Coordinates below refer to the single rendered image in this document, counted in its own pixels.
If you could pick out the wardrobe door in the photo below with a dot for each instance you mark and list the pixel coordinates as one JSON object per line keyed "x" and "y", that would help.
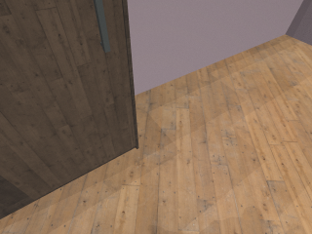
{"x": 9, "y": 194}
{"x": 65, "y": 104}

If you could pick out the handle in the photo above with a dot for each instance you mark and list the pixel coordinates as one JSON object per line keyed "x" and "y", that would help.
{"x": 101, "y": 22}

